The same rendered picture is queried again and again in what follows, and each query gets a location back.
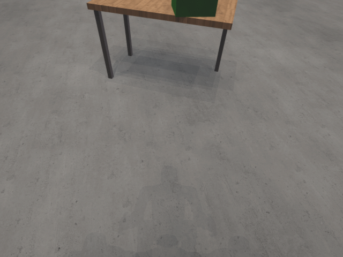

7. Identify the carton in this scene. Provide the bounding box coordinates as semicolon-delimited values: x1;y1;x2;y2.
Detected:
171;0;218;17

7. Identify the table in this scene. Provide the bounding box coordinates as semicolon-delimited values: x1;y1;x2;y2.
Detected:
87;0;237;79

